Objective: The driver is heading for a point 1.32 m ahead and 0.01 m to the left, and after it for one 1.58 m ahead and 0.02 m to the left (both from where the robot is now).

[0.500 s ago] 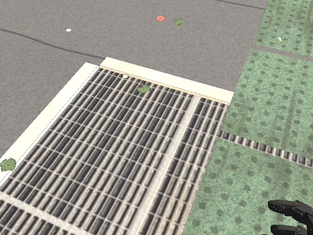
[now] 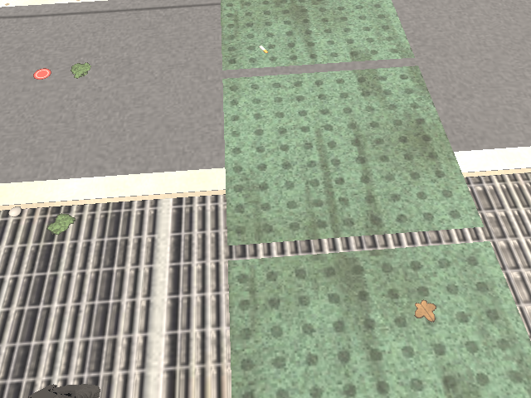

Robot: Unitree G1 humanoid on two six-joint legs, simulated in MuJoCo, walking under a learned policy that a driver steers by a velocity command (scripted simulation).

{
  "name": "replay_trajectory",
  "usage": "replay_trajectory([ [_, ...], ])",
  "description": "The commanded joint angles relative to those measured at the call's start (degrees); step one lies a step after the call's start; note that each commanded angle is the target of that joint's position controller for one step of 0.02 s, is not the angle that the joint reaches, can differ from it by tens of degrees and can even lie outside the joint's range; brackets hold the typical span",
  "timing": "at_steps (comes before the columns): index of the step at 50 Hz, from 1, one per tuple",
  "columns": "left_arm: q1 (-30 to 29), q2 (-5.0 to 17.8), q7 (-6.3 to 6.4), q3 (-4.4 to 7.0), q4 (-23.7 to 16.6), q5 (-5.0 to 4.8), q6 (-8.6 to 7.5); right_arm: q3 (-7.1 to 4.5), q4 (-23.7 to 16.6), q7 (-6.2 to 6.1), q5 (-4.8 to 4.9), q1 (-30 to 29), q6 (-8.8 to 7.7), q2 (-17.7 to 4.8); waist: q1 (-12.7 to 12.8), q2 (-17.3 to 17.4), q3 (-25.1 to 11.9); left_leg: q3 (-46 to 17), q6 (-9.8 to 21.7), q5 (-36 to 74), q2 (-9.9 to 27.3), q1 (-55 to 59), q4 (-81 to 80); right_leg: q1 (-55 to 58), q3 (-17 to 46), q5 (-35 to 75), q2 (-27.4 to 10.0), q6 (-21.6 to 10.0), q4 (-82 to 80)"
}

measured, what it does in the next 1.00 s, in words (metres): walks ahead: left foot, then right foot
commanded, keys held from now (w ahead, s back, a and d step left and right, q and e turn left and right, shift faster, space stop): w+e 0.10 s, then w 0.90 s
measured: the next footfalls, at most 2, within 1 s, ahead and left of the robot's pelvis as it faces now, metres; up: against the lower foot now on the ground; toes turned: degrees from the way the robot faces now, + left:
left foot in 0.44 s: +0.33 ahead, +0.11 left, +0.00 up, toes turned -9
right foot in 0.98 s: +0.61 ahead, -0.16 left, +0.00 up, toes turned -10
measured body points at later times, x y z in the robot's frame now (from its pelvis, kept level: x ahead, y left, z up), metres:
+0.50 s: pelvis +0.21 +0.03 +0.00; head +0.23 +0.04 +0.45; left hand +0.31 +0.30 -0.12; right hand +0.36 -0.26 -0.08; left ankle +0.29 +0.12 -0.73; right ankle +0.07 -0.09 -0.70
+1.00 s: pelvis +0.47 -0.04 -0.01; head +0.51 -0.05 +0.44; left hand +0.76 +0.14 -0.07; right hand +0.40 -0.32 -0.14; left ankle +0.30 +0.12 -0.71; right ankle +0.58 -0.16 -0.73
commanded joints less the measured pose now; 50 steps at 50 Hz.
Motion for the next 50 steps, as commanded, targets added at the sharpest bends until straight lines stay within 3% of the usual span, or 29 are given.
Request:
replay_trajectory([
  [1, 15.1, 18.5, 1.56, 5.67, -1.5, -0.13, -1.22, 0.53, -7.9, 0.18, -3.03, -1.9, -1.59, -1.7, 5.5, -18.3, -12.8, -3.5, -0.2, -12.5, -5.2, -33.7, 33.2, 36.3, 39.0, -7.8, -17.5, -18.1, -12.6],
  [2, 17.5, 13.8, 0.97, 4.22, -1.4, -0.08, -2.86, -0.11, -7.8, 0.87, -1.62, -5.5, -2.85, -5.0, 9.2, -12.0, -15.2, -15.4, 0.1, -13.9, -5.0, -39.6, 40.2, 37.3, 44.2, -13.9, -18.9, -20.0, -17.3],
  [3, 15.3, 10.8, 0.88, 3.08, -1.3, 0.06, -4.03, -0.59, -8.5, 1.69, 0.03, -6.5, -3.64, -7.1, 7.9, -10.3, -10.9, -16.7, 1.4, -9.1, -2.6, -41.3, 39.7, 34.0, 38.8, -15.1, -17.7, -17.6, -17.7],
  [4, 12.9, 9.1, 0.91, 2.52, -1.5, -0.13, -4.52, -0.68, -7.6, 1.89, -0.36, -6.3, -4.04, -7.2, 6.3, -6.4, -8.1, -16.7, 1.9, -4.8, -0.6, -39.0, 36.2, 29.0, 33.6, -14.8, -15.1, -15.0, -17.5],
  [5, 10.2, 8.2, 1.11, 2.06, -1.8, -0.14, -4.42, -0.86, -7.2, 1.72, -1.53, -6.9, -4.25, -7.4, 5.1, -4.4, -5.8, -16.4, 1.7, -1.7, 0.3, -36.5, 31.5, 24.2, 30.1, -11.4, -13.5, -13.3, -18.1],
  [6, 8.2, 7.2, 1.44, 1.45, -2.3, 0.42, -4.44, -0.88, -6.7, 1.76, -1.91, -6.4, -4.18, -7.0, 3.6, -4.8, -4.9, -16.1, 1.5, 1.5, 0.9, -32.7, 28.1, 20.3, 27.0, -7.1, -11.9, -12.4, -19.0],
  [8, 7.0, 7.6, 2.00, 1.42, -2.6, 1.21, -4.72, -0.27, -5.6, 1.99, -2.07, -5.2, -4.01, -5.1, 2.7, -4.7, -5.4, -14.0, 0.2, 6.9, -0.3, -27.9, 23.0, 16.7, 22.2, 1.4, -9.9, -12.0, -19.8],
  [12, 9.6, 9.2, 2.28, 1.87, -0.3, 0.73, -5.26, 1.57, -6.0, 2.10, -1.74, -9.2, -3.59, -1.7, 5.0, -5.4, -3.6, -13.2, -1.4, 17.1, -1.7, -21.7, 8.5, 12.5, 16.1, 1.9, -7.9, -10.2, -20.4],
  [15, 12.3, 9.6, 1.86, 1.90, 1.7, 0.42, -5.49, 1.61, -7.0, 2.37, -0.99, -12.0, -3.72, -2.7, 6.5, -5.6, -1.9, -13.9, -1.0, 20.0, -2.3, -20.1, 3.3, 12.5, 17.0, -1.2, -9.1, -9.8, -20.0],
  [18, 13.5, 9.4, 1.53, 1.85, 3.0, 0.15, -5.51, 1.38, -7.7, 2.73, -0.80, -12.7, -4.28, -3.9, 6.4, -5.8, -0.8, -13.9, 0.8, 18.0, -2.5, -18.8, 0.6, 13.9, 18.8, -2.5, -10.8, -9.3, -18.3],
  [20, 13.2, 9.1, 1.49, 1.73, 3.5, 0.09, -5.22, 1.05, -7.0, 2.81, -0.81, -10.0, -4.63, -4.4, 4.6, -6.3, -1.0, -12.7, 2.3, 16.7, -3.1, -14.6, -1.9, 14.5, 19.2, -1.1, -10.9, -8.0, -15.8],
  [22, 13.0, 6.6, 1.70, 0.82, 3.7, 0.39, -5.04, -0.10, -4.7, 2.25, -1.28, -1.7, -4.84, -6.4, 0.5, -5.5, -4.5, -13.1, 4.7, 15.6, -2.7, -2.6, -3.7, 12.1, 16.6, 5.5, -7.4, -5.3, -7.2],
  [23, 12.6, 3.5, 1.89, -0.38, 2.6, 1.19, -5.13, -0.98, -3.6, 1.86, -1.83, 6.6, -5.06, -9.9, -2.9, 1.6, -11.0, -23.2, 8.3, 14.5, 6.1, 8.7, -5.5, 6.3, 11.5, 1.8, -2.8, -2.5, 9.4],
  [24, 16.8, 1.5, 2.30, -0.98, 0.6, 0.11, -5.96, -2.53, -1.6, 2.26, -2.12, 11.5, -4.46, -15.2, -1.5, 19.6, -15.2, -48.5, 16.8, -1.0, 15.8, 22.4, -13.4, -12.6, 5.6, -18.4, 4.9, 1.5, 27.9],
  [25, 15.2, 6.4, 2.48, 0.10, 1.4, -0.44, -6.34, -1.13, -1.8, 2.69, -0.88, 11.2, -4.52, -10.0, -2.7, 13.4, -12.0, -53.8, 16.9, -11.4, 16.2, 22.2, -16.9, -20.2, 10.5, -21.8, 3.2, 2.0, 35.6],
  [26, 11.5, 8.2, 2.25, 0.65, 1.2, -0.89, -6.55, -0.27, -2.2, 2.51, -0.85, 8.7, -4.36, -7.3, -2.5, 9.3, -6.9, -46.7, 15.0, -10.0, 14.9, 18.2, -16.7, -23.0, 10.3, -17.0, 0.6, 1.4, 37.3],
  [27, 9.8, 7.3, 2.24, 0.39, 1.3, -0.44, -6.66, 0.21, -3.0, 2.35, -1.50, 6.1, -4.18, -6.1, -1.5, 5.8, -5.2, -41.0, 13.9, -4.2, 12.6, 14.3, -16.9, -21.9, 8.4, -12.5, -1.6, 1.3, 36.4],
  [28, 8.0, 6.6, 2.13, 0.39, 0.9, 0.25, -6.82, 0.62, -3.1, 2.26, -1.75, 4.6, -4.00, -4.9, -0.9, 4.4, -3.0, -37.2, 13.9, 1.5, 10.8, 10.7, -17.9, -21.4, 7.7, -9.1, -3.1, 1.5, 33.5],
  [29, 8.1, 5.8, 1.96, 0.42, 1.0, 0.46, -6.79, 1.00, -3.2, 2.06, -2.19, 3.7, -4.05, -4.2, 0.2, 5.5, -2.8, -34.0, 13.5, 6.1, 9.3, 7.9, -19.0, -18.8, 7.5, -6.6, -4.4, 1.7, 31.6],
  [31, 8.8, 4.2, 1.71, 0.16, 1.3, 0.45, -6.45, 1.10, -2.9, 1.82, -1.85, 3.7, -4.26, -4.0, 1.1, 6.3, -3.0, -29.8, 14.0, 12.7, 7.8, 5.5, -20.7, -16.5, 6.3, -4.5, -4.9, 2.6, 28.8],
  [33, 6.7, 3.2, 1.75, -0.17, 0.6, 0.72, -6.22, 0.82, -2.1, 1.48, -1.42, 4.5, -4.37, -5.2, 1.1, 5.0, -2.0, -26.6, 14.6, 18.8, 7.6, 4.6, -22.2, -17.7, 5.3, -1.7, -5.2, 3.7, 24.4],
  [38, -1.8, 0.8, 1.04, -1.30, -1.1, 0.59, -7.08, 0.63, 0.1, 0.78, -0.87, 7.6, -3.57, -6.8, -1.6, 4.2, -0.3, -18.7, 12.7, 26.7, 5.3, 4.3, -22.8, -14.7, 3.1, 11.8, -4.1, 4.4, 7.2],
  [41, -7.0, 0.7, 0.07, -1.47, -2.3, 0.06, -7.61, 0.62, 1.7, 0.63, -0.54, 11.0, -2.98, -7.2, -3.4, 3.8, 1.2, -18.1, 12.5, 26.1, 6.4, 5.8, -22.4, -12.6, 2.0, 15.1, -2.6, 3.8, 1.2],
  [44, -9.7, 1.4, -0.92, -1.23, -3.5, -0.15, -7.98, 0.35, 3.1, 0.37, -0.31, 12.5, -2.01, -7.8, -2.9, 4.2, 2.1, -18.7, 11.7, 29.9, 9.0, 11.0, -20.0, -12.9, 2.4, 11.8, -1.8, 1.9, -2.3],
  [46, -7.2, 3.0, -1.14, -0.57, -3.0, 0.07, -8.05, -0.08, 3.3, 0.04, -0.27, 11.9, -1.50, -8.9, -0.5, 5.1, 0.0, -18.2, 10.6, 40.7, 9.6, 13.7, -15.6, -8.0, 1.4, 7.7, -0.2, 0.0, -3.7],
  [47, -2.6, 4.5, -0.91, 0.22, -1.9, 0.30, -7.99, -0.28, 3.2, -0.13, -0.24, 11.1, -1.24, -9.6, 2.4, 5.7, -3.1, -17.0, 9.9, 50.6, 8.7, 13.7, -10.2, -1.0, -0.1, 6.8, 1.4, -1.3, -4.5],
  [48, 5.8, 6.8, -0.38, 1.50, 0.6, 0.46, -7.80, 0.04, 2.8, -0.29, -0.43, 10.4, -0.97, -8.9, 6.9, 4.9, -8.7, -14.8, 8.4, 55.1, 6.2, 10.6, -0.2, 11.4, -0.9, 8.7, 2.1, -3.2, -5.5],
  [49, 16.4, 10.2, 0.37, 2.52, 2.7, 1.04, -7.42, 1.16, 1.3, -0.44, -1.78, 10.3, -1.11, -6.4, 10.8, 0.3, -17.4, -13.4, 6.6, 40.2, 3.5, -1.4, 16.3, 30.1, 8.8, 10.8, -7.1, -6.6, -2.1],
  [50, 18.5, 14.7, 0.18, 3.21, 3.8, 1.24, -7.35, 3.48, 0.3, 0.16, -1.86, 18.4, -2.30, 1.3, 6.1, -15.8, -25.5, -13.5, 2.9, -3.4, -7.6, -24.1, 37.1, 49.1, 37.2, -1.6, -21.0, -16.2, -7.3],
])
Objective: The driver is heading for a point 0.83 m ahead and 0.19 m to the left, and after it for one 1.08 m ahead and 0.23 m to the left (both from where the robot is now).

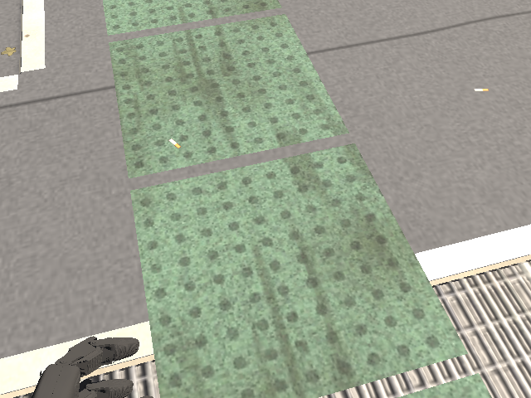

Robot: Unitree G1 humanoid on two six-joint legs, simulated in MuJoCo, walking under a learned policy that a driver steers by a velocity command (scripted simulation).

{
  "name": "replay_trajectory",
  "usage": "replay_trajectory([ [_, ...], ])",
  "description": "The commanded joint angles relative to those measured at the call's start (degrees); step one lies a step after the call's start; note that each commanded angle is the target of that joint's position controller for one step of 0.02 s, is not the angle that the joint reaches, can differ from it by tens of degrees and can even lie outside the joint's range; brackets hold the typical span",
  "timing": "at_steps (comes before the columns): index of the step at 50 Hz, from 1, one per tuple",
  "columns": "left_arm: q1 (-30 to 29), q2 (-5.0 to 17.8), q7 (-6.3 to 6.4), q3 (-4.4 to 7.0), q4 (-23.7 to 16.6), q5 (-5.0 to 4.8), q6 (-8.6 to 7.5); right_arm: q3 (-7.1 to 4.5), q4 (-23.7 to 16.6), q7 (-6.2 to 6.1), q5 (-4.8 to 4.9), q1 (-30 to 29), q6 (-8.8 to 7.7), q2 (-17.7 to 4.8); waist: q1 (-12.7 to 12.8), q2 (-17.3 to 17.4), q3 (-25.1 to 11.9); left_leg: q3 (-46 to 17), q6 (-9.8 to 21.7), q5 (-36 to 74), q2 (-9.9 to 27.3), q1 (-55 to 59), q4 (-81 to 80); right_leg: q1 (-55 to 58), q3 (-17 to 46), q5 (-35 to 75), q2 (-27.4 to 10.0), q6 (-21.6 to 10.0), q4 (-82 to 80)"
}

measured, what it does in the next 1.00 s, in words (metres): walks ahead: left foot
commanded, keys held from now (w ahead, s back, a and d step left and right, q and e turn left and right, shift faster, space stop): w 0.90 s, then w+q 0.10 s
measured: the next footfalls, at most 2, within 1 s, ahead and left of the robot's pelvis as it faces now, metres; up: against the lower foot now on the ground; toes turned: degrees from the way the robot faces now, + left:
left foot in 0.50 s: +0.45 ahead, +0.14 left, +0.00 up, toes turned +2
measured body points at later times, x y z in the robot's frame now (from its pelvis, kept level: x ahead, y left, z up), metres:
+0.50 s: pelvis +0.28 +0.03 +0.01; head +0.31 +0.04 +0.45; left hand +0.26 +0.32 -0.12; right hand +0.51 -0.20 -0.07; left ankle +0.41 +0.14 -0.72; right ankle +0.12 -0.10 -0.72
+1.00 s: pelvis +0.54 +0.02 +0.01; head +0.58 +0.02 +0.46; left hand +0.77 +0.25 -0.07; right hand +0.53 -0.26 -0.12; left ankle +0.41 +0.14 -0.72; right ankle +0.70 -0.10 -0.71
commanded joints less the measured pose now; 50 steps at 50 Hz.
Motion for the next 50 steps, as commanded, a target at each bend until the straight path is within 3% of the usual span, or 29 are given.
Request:
replay_trajectory([
  [1, 24.2, 11.5, 0.82, 4.33, 2.4, -0.08, 0.39, -0.11, -5.0, 0.65, 0.36, 2.4, -2.98, -5.8, 11.5, -11.7, -24.5, -7.6, 0.8, -5.1, -1.6, -39.7, 41.0, 53.3, 44.0, -15.7, -22.3, -14.7, -11.6],
  [2, 19.9, 10.0, 1.00, 3.54, 2.4, -0.16, 0.38, -1.03, -7.1, 0.99, 1.77, -3.7, -3.69, -8.5, 11.0, -8.7, -14.3, -6.2, 1.2, -0.8, 1.3, -43.4, 41.6, 45.5, 35.1, -14.1, -20.3, -12.2, -13.2],
  [3, 16.4, 9.3, 1.04, 3.22, 2.3, 0.04, 0.40, -0.81, -8.0, 0.85, 1.59, -7.2, -4.04, -7.8, 9.4, -4.0, -9.1, -4.5, 1.1, 4.3, 3.9, -42.2, 38.9, 37.1, 28.5, -8.1, -17.9, -11.0, -14.5],
  [4, 13.8, 8.1, 0.80, 2.87, 2.4, 0.43, 0.30, -0.97, -8.2, 0.74, 0.62, -8.7, -3.95, -7.2, 7.6, -2.2, -5.4, -3.8, 0.6, 7.4, 5.5, -40.4, 35.5, 30.1, 23.8, -2.0, -15.7, -10.4, -16.2],
  [5, 12.3, 7.1, 0.70, 2.54, 2.4, 0.97, -0.03, -1.12, -7.9, 0.75, 0.32, -7.3, -3.44, -6.6, 5.5, -3.6, -4.8, -4.3, 0.2, 9.6, 6.9, -36.7, 33.6, 25.7, 20.8, 1.5, -14.2, -10.1, -17.9],
  [8, 11.6, 7.3, 0.54, 2.74, 3.9, 0.18, -1.12, -0.60, -7.2, 0.49, 0.05, -5.7, -1.67, -3.7, 3.3, -4.2, -3.4, -3.4, -1.4, 11.8, 7.9, -33.6, 28.7, 19.4, 15.6, 4.7, -13.1, -11.0, -22.1],
  [11, 13.2, 9.1, 1.20, 3.23, 5.8, 0.26, -1.19, -0.29, -9.1, 0.38, -0.54, -11.9, -1.35, -3.0, 4.4, -3.2, -0.5, -3.1, -2.7, 20.4, 8.4, -37.2, 19.5, 18.4, 11.6, 5.1, -12.2, -10.8, -24.4],
  [15, 16.2, 10.6, 1.83, 3.43, 7.9, -0.20, -0.57, 0.29, -10.9, 1.21, -0.29, -20.1, -2.30, -1.8, 7.4, -2.7, 1.0, -1.1, -2.5, 32.6, 6.1, -34.3, 4.7, 19.1, 6.6, 4.8, -10.1, -8.3, -24.5],
  [20, 20.8, 11.8, 2.17, 3.77, 11.4, -0.82, 0.76, 0.15, -13.6, 2.61, 0.32, -26.8, -2.95, -2.8, 9.2, -3.0, 2.2, -1.2, -0.5, 30.3, 4.5, -35.5, -2.8, 28.1, 7.7, 5.5, -14.0, -7.3, -20.9],
  [23, 20.0, 12.7, 2.64, 4.12, 12.3, -0.89, 1.78, -0.57, -13.3, 3.05, 0.20, -23.6, -3.27, -4.6, 6.5, -4.5, -0.1, 0.3, 1.9, 23.8, 2.6, -29.8, -5.1, 32.3, 7.9, 16.1, -15.1, -5.6, -15.1],
  [24, 18.9, 12.7, 2.78, 4.00, 12.3, -0.86, 2.15, -1.48, -11.6, 2.82, 0.05, -17.9, -3.32, -6.0, 3.1, -4.3, -3.5, 2.2, 3.3, 23.6, 0.8, -21.6, -6.7, 31.6, 6.0, 24.7, -13.2, -4.3, -8.4],
  [25, 19.2, 10.8, 2.97, 3.20, 12.0, -0.33, 2.32, -2.92, -9.0, 2.25, -0.15, -8.8, -3.26, -9.0, -0.6, -3.0, -10.0, 1.2, 5.3, 25.1, 2.0, -7.5, -5.6, 26.5, 3.6, 24.7, -10.1, -2.5, 3.1],
  [26, 23.7, 5.9, 2.79, 1.41, 9.9, 0.48, 1.61, -4.29, -8.0, 1.76, -1.33, -1.0, -3.05, -14.8, -0.8, 7.0, -19.9, -19.0, 12.5, 22.9, 16.2, 15.3, -4.5, 7.0, 0.4, 6.4, -3.8, 1.2, 24.7],
  [27, 25.5, 3.7, 2.54, 0.62, 10.7, 0.07, 0.50, -4.04, -7.0, 1.96, -0.17, 1.2, -2.59, -13.2, -0.7, 16.5, -24.7, -39.9, 18.2, 12.2, 22.3, 23.4, -13.6, -7.3, 4.8, -27.8, 3.2, 3.2, 38.0],
  [28, 21.2, 9.8, 2.11, 2.11, 10.0, -1.29, -0.48, -2.71, -7.4, 1.99, 0.35, -1.3, -2.55, -9.4, -1.7, 10.9, -17.9, -36.6, 15.7, 5.4, 20.8, 18.9, -16.0, -13.7, 9.2, -27.6, -0.4, 2.3, 43.1],
  [29, 16.5, 10.4, 1.90, 2.28, 8.6, -2.14, -1.00, -2.22, -8.1, 1.80, 0.02, -4.9, -2.49, -7.8, -0.7, 7.9, -11.2, -29.0, 13.6, 6.5, 18.8, 11.6, -17.0, -15.2, 7.6, -22.9, -3.3, 1.6, 42.2],
  [30, 14.0, 9.9, 2.10, 2.23, 8.1, -1.50, -1.04, -1.83, -8.4, 1.86, -0.47, -8.4, -2.56, -6.5, 0.9, 4.3, -6.4, -23.4, 12.7, 11.4, 16.5, 3.6, -18.9, -13.8, 6.1, -18.2, -5.6, 1.8, 38.7],
  [31, 13.7, 9.6, 2.29, 2.57, 8.3, -0.66, -0.60, -1.33, -8.7, 1.95, -0.93, -10.6, -2.86, -4.7, 2.7, 4.3, -4.3, -19.5, 11.9, 16.2, 14.6, -1.8, -20.5, -10.9, 6.4, -14.9, -7.4, 2.0, 35.2],
  [32, 15.0, 8.6, 2.26, 2.49, 8.7, -0.46, -0.01, -1.19, -8.8, 2.01, -1.28, -11.7, -3.04, -4.3, 4.2, 5.5, -3.8, -17.4, 11.9, 19.2, 13.6, -5.4, -22.1, -7.6, 6.5, -12.9, -8.1, 2.4, 33.8],
  [35, 15.0, 6.2, 2.57, 2.06, 8.9, -0.06, 1.40, -1.64, -7.6, 1.89, -0.73, -11.3, -3.91, -5.5, 5.5, 4.4, -2.5, -12.0, 13.2, 25.6, 12.7, -9.5, -25.6, -6.6, 5.7, -9.1, -8.8, 4.0, 29.0],
  [38, 9.4, 5.6, 2.56, 1.78, 7.4, 0.30, 1.35, -2.01, -6.1, 1.13, -0.60, -9.3, -3.73, -6.7, 4.3, 3.1, -0.7, -7.8, 12.5, 28.8, 11.6, -8.5, -27.0, -9.5, 5.4, 0.0, -8.9, 5.2, 19.1],
  [42, 1.5, 4.0, 1.64, 1.05, 5.7, -0.08, 0.51, -2.19, -4.2, 0.52, 0.05, -5.7, -3.18, -7.9, 1.3, 2.9, 0.9, -3.5, 10.6, 28.2, 9.9, -7.3, -27.4, -6.4, 3.0, 9.9, -6.5, 5.0, 5.8],
  [46, -4.7, 4.6, 0.45, 0.96, 3.4, -0.53, -0.07, -2.42, -1.7, 0.32, 0.54, -1.4, -1.99, -8.3, -0.4, 2.8, 2.6, -4.9, 10.3, 28.9, 13.0, -0.8, -24.5, -7.5, 3.4, 8.0, -5.3, 3.8, -0.1],
  [49, -3.0, 6.5, -0.10, 1.62, 3.3, -0.40, -0.75, -2.92, -1.0, -0.17, 0.86, -1.6, -1.03, -9.3, 2.1, 4.0, 1.5, -7.6, 9.1, 34.4, 14.7, 2.9, -19.7, -3.3, 3.7, 2.0, -3.9, 2.1, -3.2],
  [50, 0.7, 7.7, 0.03, 2.23, 4.3, -0.31, -0.99, -3.09, -1.2, -0.28, 0.91, -2.7, -0.78, -9.9, 4.6, 4.6, -0.5, -7.4, 8.4, 40.9, 13.9, 2.4, -15.7, 2.8, 2.6, 0.7, -2.6, 1.3, -4.5],
])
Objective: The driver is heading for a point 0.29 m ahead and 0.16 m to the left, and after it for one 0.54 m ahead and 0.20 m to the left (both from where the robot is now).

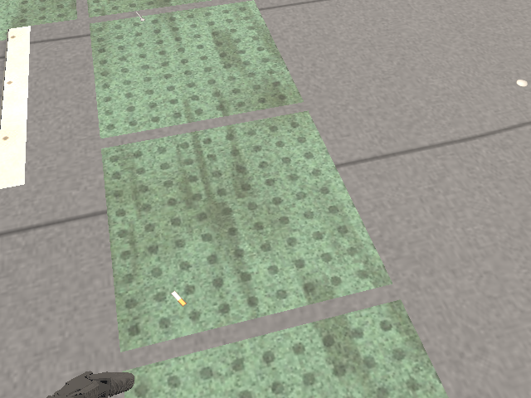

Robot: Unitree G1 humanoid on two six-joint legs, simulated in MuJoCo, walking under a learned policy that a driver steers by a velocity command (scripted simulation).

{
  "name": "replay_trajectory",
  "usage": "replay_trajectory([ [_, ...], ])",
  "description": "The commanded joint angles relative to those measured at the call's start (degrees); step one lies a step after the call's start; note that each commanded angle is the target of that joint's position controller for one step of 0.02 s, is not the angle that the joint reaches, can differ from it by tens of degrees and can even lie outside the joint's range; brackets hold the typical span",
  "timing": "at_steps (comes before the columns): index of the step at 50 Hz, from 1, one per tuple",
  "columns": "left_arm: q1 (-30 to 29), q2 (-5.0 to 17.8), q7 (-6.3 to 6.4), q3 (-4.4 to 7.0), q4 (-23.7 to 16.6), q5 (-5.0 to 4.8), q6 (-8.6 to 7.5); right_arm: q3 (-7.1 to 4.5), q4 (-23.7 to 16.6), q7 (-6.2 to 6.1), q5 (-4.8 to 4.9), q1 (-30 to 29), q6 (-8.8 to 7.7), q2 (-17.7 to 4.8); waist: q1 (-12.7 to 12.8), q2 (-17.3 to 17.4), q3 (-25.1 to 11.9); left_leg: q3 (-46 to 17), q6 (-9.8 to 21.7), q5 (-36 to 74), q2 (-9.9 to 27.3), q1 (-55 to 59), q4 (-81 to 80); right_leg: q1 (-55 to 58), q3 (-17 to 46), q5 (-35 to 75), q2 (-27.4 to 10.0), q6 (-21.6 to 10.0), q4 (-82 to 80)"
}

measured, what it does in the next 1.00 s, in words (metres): walks ahead, turning left: right foot, then left foot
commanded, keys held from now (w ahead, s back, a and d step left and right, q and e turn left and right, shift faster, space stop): w+q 0.64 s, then no key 0.36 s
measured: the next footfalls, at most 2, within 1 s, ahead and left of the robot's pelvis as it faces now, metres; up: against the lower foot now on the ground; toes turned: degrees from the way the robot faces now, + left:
right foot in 0.04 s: +0.19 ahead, -0.13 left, +0.00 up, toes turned +0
left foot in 0.56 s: +0.43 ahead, +0.17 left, +0.00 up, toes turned +21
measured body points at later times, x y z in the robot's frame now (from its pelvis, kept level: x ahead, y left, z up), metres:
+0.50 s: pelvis +0.26 +0.01 +0.00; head +0.29 +0.03 +0.45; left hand +0.21 +0.29 -0.14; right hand +0.51 -0.18 -0.09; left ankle +0.39 +0.17 -0.71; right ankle +0.16 -0.13 -0.73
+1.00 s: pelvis +0.49 +0.11 +0.00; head +0.51 +0.12 +0.45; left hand +0.54 +0.41 -0.11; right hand +0.70 -0.11 -0.11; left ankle +0.39 +0.15 -0.73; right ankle +0.67 +0.06 -0.72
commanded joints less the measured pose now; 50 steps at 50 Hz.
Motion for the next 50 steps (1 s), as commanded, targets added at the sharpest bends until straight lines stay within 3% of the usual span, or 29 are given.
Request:
replay_trajectory([
  [1, 8.8, 10.1, 0.41, 3.83, -0.8, 0.18, -1.45, -2.16, -2.4, -0.58, 0.04, -1.7, 0.33, -10.0, 9.0, 5.7, -4.8, -7.4, 7.0, 37.9, 13.3, -3.8, 12.3, 16.6, -1.5, -2.6, 2.0, -2.9, -2.9],
  [2, 19.0, 13.7, 1.04, 5.07, 1.2, 1.07, -1.40, -0.91, -3.9, -0.56, -0.98, -1.9, 0.20, -6.8, 13.1, 2.0, -13.7, -5.1, 4.9, 28.1, 9.7, -14.0, 27.8, 34.2, 5.6, -1.3, -5.6, -6.1, 0.4],
  [3, 23.2, 18.4, 1.23, 6.28, 2.5, 1.23, -0.69, 1.05, -4.7, -0.27, -0.77, 5.8, -0.83, 0.1, 10.5, -12.7, -22.2, -1.3, 0.6, -2.3, 0.1, -37.2, 48.8, 55.3, 29.9, -12.7, -19.9, -14.2, -3.4],
  [4, 23.5, 12.7, 1.26, 4.76, 2.2, 0.88, -0.51, -0.04, -3.8, -0.20, 0.33, 3.6, -1.60, -4.7, 12.4, -10.7, -22.4, -8.8, 0.6, -13.8, 1.1, -42.8, 56.8, 53.1, 37.6, -20.6, -20.5, -13.8, -9.4],
  [5, 19.5, 10.1, 1.45, 3.85, 2.0, 0.72, -0.58, -1.35, -5.5, -0.14, 1.68, -1.2, -1.91, -8.5, 12.0, -7.6, -13.3, -9.0, 1.2, -9.8, 3.9, -46.6, 59.0, 45.9, 29.2, -21.8, -18.8, -11.2, -11.1],
  [7, 12.3, 6.8, 1.40, 2.93, 1.8, 0.91, -0.91, -1.65, -6.3, -0.59, 0.90, -5.3, -1.50, -7.5, 8.8, -3.7, -4.6, -7.2, 1.0, -1.3, 8.2, -43.9, 54.9, 32.0, 17.4, -13.9, -14.7, -9.2, -14.9],
  [9, 9.1, 5.3, 1.30, 2.71, 2.3, 1.49, -1.69, -1.86, -5.7, -0.57, 0.81, -2.9, 0.06, -5.2, 5.9, -5.3, -2.5, -7.5, 0.6, 2.7, 10.2, -38.0, 52.2, 24.7, 9.9, -8.6, -12.4, -8.5, -18.5],
  [11, 8.3, 6.1, 1.41, 3.12, 3.2, 1.45, -2.31, -1.75, -6.5, -0.56, 0.75, -3.6, 1.40, -3.3, 4.8, -3.9, -0.6, -7.2, 0.0, 4.9, 10.7, -38.4, 50.6, 22.0, 4.9, -3.9, -12.4, -9.2, -20.7],
  [14, 9.1, 7.7, 2.08, 3.76, 4.6, 1.67, -2.33, -1.78, -8.4, -0.34, 0.25, -7.0, 1.96, -2.9, 5.0, -2.0, 1.2, -7.5, -0.8, 12.1, 10.9, -42.0, 43.5, 23.0, -0.9, 0.1, -12.1, -9.5, -22.0],
  [17, 9.7, 9.0, 2.70, 4.12, 5.3, 1.49, -1.76, -1.32, -9.9, 0.85, 0.10, -11.6, 1.39, -1.9, 6.5, -1.1, 2.2, -4.7, -0.6, 20.2, 10.2, -40.6, 33.2, 24.2, -6.7, 2.2, -10.8, -8.5, -22.5],
  [20, 12.5, 10.5, 3.07, 4.63, 6.5, 0.84, -0.90, -0.80, -12.4, 1.95, -0.02, -17.7, 1.24, -1.3, 8.8, 0.2, 4.0, -1.7, 0.3, 21.6, 9.5, -40.9, 26.6, 28.1, -9.7, 3.2, -12.1, -8.2, -22.1],
  [23, 14.3, 11.7, 3.09, 5.19, 7.6, -0.15, 0.42, -0.94, -14.8, 2.81, 0.02, -20.8, 1.44, -2.1, 9.1, -0.1, 4.9, 0.1, 2.1, 17.4, 8.4, -42.1, 23.0, 34.5, -11.4, 8.3, -14.0, -7.1, -18.8],
  [25, 13.4, 13.2, 3.24, 5.67, 7.4, -0.73, 1.25, -1.71, -15.6, 3.15, -0.07, -19.4, 1.71, -3.6, 7.1, -1.6, 2.8, 3.0, 4.1, 11.8, 5.6, -37.6, 22.4, 37.0, -13.1, 24.0, -14.2, -5.8, -12.8],
  [26, 12.7, 14.0, 3.35, 5.92, 7.2, -1.06, 1.69, -2.48, -15.2, 3.11, -0.04, -16.3, 1.94, -4.9, 4.9, -2.6, 0.3, 4.7, 5.3, 8.9, 3.4, -32.7, 22.6, 37.3, -13.8, 33.3, -14.0, -5.2, -7.0],
  [27, 11.6, 14.2, 3.38, 5.95, 6.9, -1.37, 2.19, -3.81, -13.7, 2.91, 0.18, -9.3, 2.10, -6.9, 0.6, -2.2, -3.4, 6.1, 7.1, 9.1, 0.6, -23.6, 20.6, 35.5, -15.1, 38.1, -12.6, -4.0, 2.9],
  [28, 11.8, 12.9, 3.48, 5.36, 6.6, -1.02, 2.21, -5.94, -10.9, 2.05, 0.37, 0.7, 2.43, -10.7, -4.1, 0.1, -8.5, 4.1, 9.3, 11.6, -1.0, -7.8, 17.6, 27.2, -15.9, 31.6, -10.1, -1.7, 17.1],
  [29, 15.6, 6.2, 3.15, 3.29, 4.2, 1.68, 1.45, -7.58, -9.9, 0.87, 0.81, 3.8, 2.73, -17.6, -0.9, 14.6, -12.2, -20.3, 16.7, 8.8, 12.6, 10.9, 15.5, 3.9, -15.5, -8.7, -2.9, 2.0, 38.5],
  [30, 15.0, 4.5, 2.47, 2.08, 2.5, 1.11, -0.86, -6.65, -12.5, 1.41, 0.43, 2.3, 1.52, -17.4, 0.9, 15.1, -21.2, -48.9, 24.7, -3.9, 21.3, 19.3, 4.2, -9.3, -1.3, -35.3, 5.8, 3.0, 50.1],
  [31, 7.5, 9.4, 1.79, 3.26, 1.0, -1.48, -2.54, -5.12, -12.5, 1.99, -0.03, 1.5, 0.47, -12.6, -2.0, 8.0, -16.3, -44.5, 21.0, -3.2, 20.8, 16.7, 0.4, -15.4, 3.8, -31.1, 2.6, 1.4, 51.6],
  [32, 5.5, 9.3, 1.69, 3.13, 0.2, -2.09, -3.49, -4.60, -12.4, 2.02, -0.21, -0.9, -0.28, -10.9, -0.4, 6.5, -10.0, -36.6, 18.8, 0.7, 18.9, 9.6, 0.7, -16.4, 3.3, -25.9, 0.2, 0.0, 48.0],
  [33, 6.4, 9.0, 2.24, 3.25, 1.5, -0.87, -3.63, -3.86, -13.1, 1.90, -0.37, -5.8, -0.52, -8.7, 2.6, 2.8, -5.7, -28.9, 16.6, 11.8, 16.6, 0.9, 1.3, -12.7, 3.0, -21.8, -2.3, 0.2, 43.1],
  [34, 7.9, 9.8, 2.56, 3.76, 2.6, 0.23, -3.02, -3.13, -14.2, 1.56, -1.01, -9.5, -0.60, -6.6, 4.9, 3.7, -4.1, -22.7, 15.3, 24.3, 14.9, -5.8, 1.6, -7.7, 2.9, -19.5, -4.1, 0.8, 39.3],
  [35, 9.4, 9.9, 2.53, 3.96, 3.2, 0.57, -2.05, -2.82, -14.9, 1.26, -1.57, -10.9, -0.54, -6.0, 6.2, 4.6, -4.1, -19.4, 14.8, 33.2, 13.7, -9.9, 1.4, -3.6, 2.8, -18.8, -4.6, 1.5, 38.2],
  [37, 11.0, 8.1, 2.70, 3.73, 3.9, 1.16, -0.54, -2.99, -14.4, 0.67, -1.60, -10.6, -0.68, -7.1, 7.2, 3.8, -4.7, -13.7, 14.8, 46.2, 12.4, -14.1, 1.4, -0.3, 1.1, -16.8, -3.6, 3.3, 34.7],
  [39, 9.3, 6.5, 2.96, 3.24, 3.3, 1.40, 0.27, -3.15, -13.5, -0.14, -1.42, -9.5, -0.57, -8.0, 7.0, 4.4, -4.5, -9.9, 14.0, 51.3, 10.8, -15.1, 1.5, -0.5, 0.2, -11.8, -2.5, 4.5, 28.4],
  [42, 4.7, 5.1, 2.54, 2.40, 2.3, 1.13, 0.30, -2.83, -12.3, -1.00, -1.01, -8.7, 0.34, -7.5, 5.0, 6.2, -4.9, -6.0, 11.0, 47.5, 8.1, -14.6, 2.1, 2.1, -0.5, -0.5, -0.9, 4.5, 14.5],
  [45, 1.4, 5.6, 1.59, 2.27, 1.7, 0.87, -0.12, -2.46, -10.6, -1.35, -1.37, -7.0, 0.92, -7.3, 2.9, 6.8, -5.2, -7.5, 10.1, 41.9, 9.6, -12.0, 2.7, 4.6, 0.0, 6.5, 0.5, 4.0, 7.0],
  [48, 1.2, 7.3, 1.00, 2.69, 1.8, 1.47, -0.52, -1.96, -9.2, -1.25, -1.47, -7.7, 1.15, -6.3, 3.3, 7.1, -4.1, -10.7, 10.1, 40.4, 11.9, -8.4, 6.6, 4.4, 1.0, 1.7, 0.7, 2.0, 3.1],
  [50, 4.8, 8.1, 0.88, 3.12, 3.2, 2.13, -1.04, -1.61, -8.4, -1.31, -1.04, -9.0, 1.41, -5.6, 5.9, 6.5, -4.4, -11.7, 8.4, 39.2, 11.0, -7.4, 12.1, 9.2, 0.3, 3.7, 1.4, -0.2, -2.9],
])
